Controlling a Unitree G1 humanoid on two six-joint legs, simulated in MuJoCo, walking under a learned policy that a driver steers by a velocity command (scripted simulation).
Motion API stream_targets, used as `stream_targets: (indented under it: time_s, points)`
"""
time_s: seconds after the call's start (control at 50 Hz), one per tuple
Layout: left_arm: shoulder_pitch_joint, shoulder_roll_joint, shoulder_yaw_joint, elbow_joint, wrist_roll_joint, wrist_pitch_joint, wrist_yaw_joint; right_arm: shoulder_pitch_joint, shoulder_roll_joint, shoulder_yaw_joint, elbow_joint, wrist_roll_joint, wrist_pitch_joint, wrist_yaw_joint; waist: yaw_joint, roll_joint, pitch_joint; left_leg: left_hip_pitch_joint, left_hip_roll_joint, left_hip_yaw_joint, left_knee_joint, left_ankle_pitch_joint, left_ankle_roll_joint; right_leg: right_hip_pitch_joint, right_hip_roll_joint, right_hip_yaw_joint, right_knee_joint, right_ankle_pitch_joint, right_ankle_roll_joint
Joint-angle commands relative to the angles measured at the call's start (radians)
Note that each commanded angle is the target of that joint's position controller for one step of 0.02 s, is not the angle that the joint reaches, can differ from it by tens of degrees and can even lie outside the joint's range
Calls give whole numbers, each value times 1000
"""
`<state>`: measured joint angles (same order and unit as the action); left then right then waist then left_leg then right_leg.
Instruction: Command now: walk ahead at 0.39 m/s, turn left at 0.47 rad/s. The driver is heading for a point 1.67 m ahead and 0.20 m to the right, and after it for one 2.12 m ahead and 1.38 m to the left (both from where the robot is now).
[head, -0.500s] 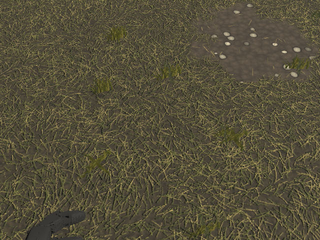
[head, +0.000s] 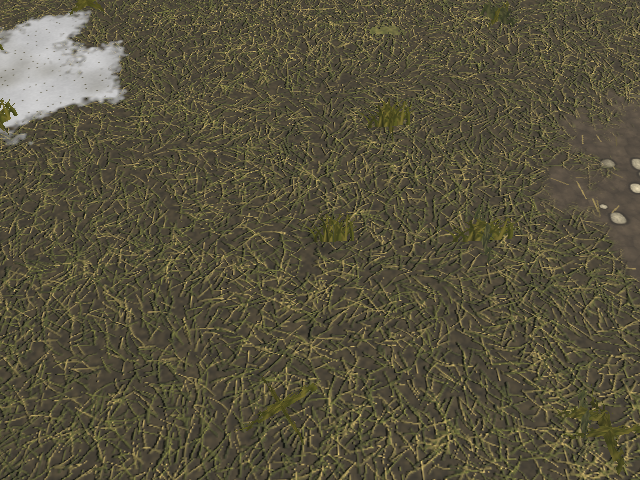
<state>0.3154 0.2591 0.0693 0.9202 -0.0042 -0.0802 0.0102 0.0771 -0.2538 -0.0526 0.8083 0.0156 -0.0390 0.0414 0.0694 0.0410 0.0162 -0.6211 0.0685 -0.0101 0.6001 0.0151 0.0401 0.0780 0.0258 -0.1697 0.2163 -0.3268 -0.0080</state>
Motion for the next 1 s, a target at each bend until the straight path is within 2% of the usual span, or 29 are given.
stream_targets:
  time_s: [0.02, 0.04, 0.06, 0.08, 0.1, 0.12, 0.14, 0.16, 0.18, 0.2, 0.24, 0.3, 0.4, 0.48, 0.54, 0.56, 0.58, 0.6, 0.62, 0.64, 0.68, 0.72, 0.86, 0.9, 0.92, 0.94, 0.96, 0.98, 1.0]
  points:
    - [-27, 195, 44, -42, -11, 18, 20, -63, -95, -26, -109, -11, -18, 18, -42, -142, 22, 44, -66, 89, -23, -134, 40, 23, -289, 35, 159, 944, -101]
    - [-43, 201, 45, -50, -12, 29, 29, 56, -127, -45, -83, -10, -20, 21, -102, -147, -48, 188, -111, 114, -56, -113, 60, 7, -266, 15, 312, 1061, -74]
    - [-41, 196, 40, -58, -12, 32, 35, 194, -186, -75, -52, -9, -20, 11, -171, -112, -126, 414, -130, 86, -125, 33, 95, -95, -216, -9, 523, 986, -26]
    - [-16, 145, 19, -94, 26, 21, 31, 298, -289, -99, -40, -15, -10, -16, -179, 84, -251, 739, 85, -199, -69, 438, 179, -381, -136, -18, 873, 439, 39]
    - [85, 54, -17, -121, 30, -6, 9, 239, -329, -92, -78, -22, -10, -17, -90, 245, -443, 1031, 348, -687, -133, 623, 427, -711, 61, 134, 1221, -356, 92]
    - [21, 157, 7, -107, 4, -26, -6, 252, -257, -77, -97, -21, 0, -15, -161, 66, -491, 983, 297, -584, -149, 577, 384, -725, -13, 294, 1254, -322, 66]
    - [-72, 160, 8, -140, -21, -28, -5, 192, -210, -65, -109, -13, -1, -16, -154, 38, -357, 866, 243, -431, -155, 526, 334, -768, -53, 272, 1208, -255, 47]
    - [-103, 146, 8, -139, -11, -20, 10, 139, -185, -59, -112, -1, 0, -17, -120, -53, -221, 698, 184, -343, -190, 466, 283, -770, -87, 248, 1118, -187, 50]
    - [-115, 160, 18, -141, 6, -4, 25, 102, -158, -52, -120, 2, 4, -24, -94, -49, -165, 574, 152, -306, -223, 415, 261, -731, -107, 245, 1048, -142, 55]
    - [-102, 160, 21, -147, 8, 14, 28, 87, -161, -51, -129, -12, 9, -28, -63, -20, -140, 473, 131, -293, -251, 403, 257, -664, -109, 248, 1019, -115, 58]
    - [-67, 129, 18, -152, 13, 34, 34, 74, -181, -59, -140, -23, 10, -31, -37, 15, -138, 389, 110, -269, -269, 443, 265, -621, -90, 237, 951, -82, 76]
    - [-98, 119, 17, -169, 19, 45, 44, 85, -202, -66, -147, -13, 19, -48, -40, 29, -165, 386, 90, -267, -255, 418, 244, -638, -70, 243, 819, -4, 101]
    - [-213, 120, 15, -211, 10, 56, 36, 90, -207, -67, -162, -3, 57, -76, -75, 68, -146, 381, 50, -342, -256, 41, 183, -627, -38, 274, 623, 104, 111]
    - [-253, 129, 15, -231, 6, 39, 23, 100, -205, -66, -172, -7, 70, -79, -89, 101, -122, 413, 52, -428, -207, 32, 178, -575, -4, 291, 488, 53, 102]
    - [-172, 125, 12, -204, 7, 22, 5, 78, -155, -41, -179, -5, 74, -80, -54, 104, -156, 446, 48, -408, -111, 151, 139, -416, -24, 251, 273, 175, 63]
    - [-163, 124, 9, -201, 17, 16, -1, 109, -119, -26, -167, -9, 71, -80, -51, 80, -148, 409, 14, -384, -87, 81, 96, -309, -65, 275, 153, 354, 32]
    - [-180, 166, 8, -216, 40, 16, 0, 180, -59, -5, -155, -38, 64, -78, -100, -68, -178, 354, -65, -289, 24, -139, 38, -196, -226, 443, 137, 606, -31]
    - [-241, 161, -2, -217, 66, 24, 1, 265, -71, -12, -144, -37, 58, -75, -182, -248, -143, 288, -150, -193, 52, -496, -20, -212, -329, 563, 173, 783, -185]
    - [-253, 81, -24, -219, 54, 26, -4, 241, -121, -16, -131, -55, 55, -76, -152, -235, -140, 330, -95, -164, 44, -501, -65, -267, -340, 608, 149, 695, -243]
    - [-258, 83, -25, -213, 38, 28, -12, 196, -135, -22, -128, -50, 54, -76, -136, -212, -122, 373, -85, -148, -30, -398, -72, -279, -269, 556, 162, 601, -203]
    - [-251, 159, -4, -209, 6, 36, -20, 136, -139, -28, -124, -45, 64, -73, -112, -203, -95, 434, -96, -129, -109, -242, -71, -318, -179, 497, 174, 412, -129]
    - [-235, 206, 8, -216, 1, 40, -19, 110, -149, -34, -135, -35, 72, -73, -103, -182, -60, 448, -100, -91, -84, -244, -45, -376, -158, 511, 163, 320, -108]
    - [-234, 194, 22, -265, -19, 72, -1, 142, -127, -52, -126, -26, 54, -81, -89, -120, -115, 445, -87, -58, -70, -204, -19, -370, -121, 557, 262, 406, -139]
    - [-244, 176, 20, -286, -23, 82, -1, 152, -155, -66, -127, -27, 55, -83, -83, -20, -100, 498, -9, -122, -145, -128, 28, -469, -45, 462, 350, 289, -84]
    - [-237, 164, 18, -289, -23, 85, -4, 160, -176, -72, -130, -33, 57, -87, -84, 57, -77, 539, 86, -206, -192, -32, 86, -563, 9, 380, 435, 166, -43]
    - [-213, 150, 16, -289, -17, 87, -9, 155, -193, -75, -135, -40, 54, -90, -78, 150, -74, 571, 232, -323, -235, 108, 171, -633, 48, 290, 567, -38, -8]
    - [-220, 177, 29, -293, -10, 88, -12, 140, -181, -69, -154, -42, 46, -95, -92, 156, -73, 568, 343, -393, -252, 244, 249, -687, 19, 260, 779, -272, 19]
    - [-218, 202, 44, -293, -12, 94, -13, 123, -172, -62, -168, -39, 39, -99, -85, 74, -58, 549, 359, -373, -248, 305, 267, -712, -13, 268, 924, -297, 40]
    - [-200, 188, 45, -287, -18, 104, -12, 82, -171, -60, -175, -29, 35, -101, -61, 25, -41, 538, 318, -296, -237, 289, 232, -717, -39, 275, 947, -256, 54]
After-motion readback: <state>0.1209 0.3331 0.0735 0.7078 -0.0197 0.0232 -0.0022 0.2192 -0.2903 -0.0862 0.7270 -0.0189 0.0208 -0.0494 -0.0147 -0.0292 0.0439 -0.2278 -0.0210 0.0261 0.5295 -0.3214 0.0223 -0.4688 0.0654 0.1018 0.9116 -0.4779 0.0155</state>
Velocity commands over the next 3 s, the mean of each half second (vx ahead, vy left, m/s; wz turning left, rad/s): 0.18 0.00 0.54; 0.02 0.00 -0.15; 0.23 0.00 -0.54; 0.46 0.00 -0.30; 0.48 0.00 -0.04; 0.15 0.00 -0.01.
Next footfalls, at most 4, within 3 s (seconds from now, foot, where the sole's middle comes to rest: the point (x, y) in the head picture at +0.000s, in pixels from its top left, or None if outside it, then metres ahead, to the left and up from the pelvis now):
0.06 left None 0.21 0.13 -0.77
0.56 right None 0.32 -0.08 -0.77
1.22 right None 0.28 -0.13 -0.77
1.72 left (343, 417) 0.60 0.03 -0.77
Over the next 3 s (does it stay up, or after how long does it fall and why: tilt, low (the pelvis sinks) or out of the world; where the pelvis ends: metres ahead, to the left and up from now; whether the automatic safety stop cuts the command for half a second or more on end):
stays up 0.97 -0.23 0.00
